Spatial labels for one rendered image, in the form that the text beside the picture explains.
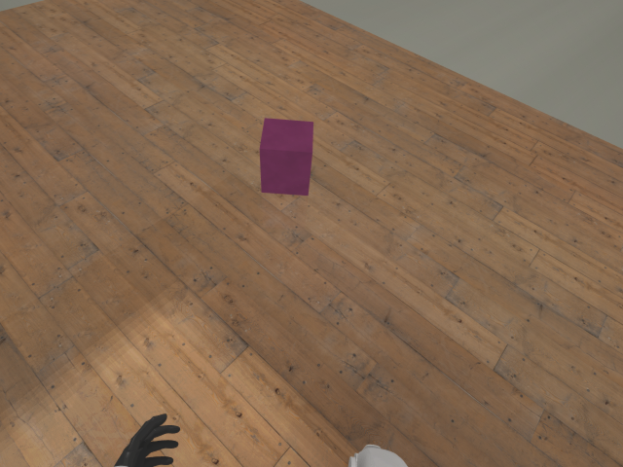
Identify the robot left hand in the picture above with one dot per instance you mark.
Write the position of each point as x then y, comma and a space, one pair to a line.
140, 444

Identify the carton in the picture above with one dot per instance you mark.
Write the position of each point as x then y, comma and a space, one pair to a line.
286, 157

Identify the right robot thigh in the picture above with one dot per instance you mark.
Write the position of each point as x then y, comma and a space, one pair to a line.
373, 457

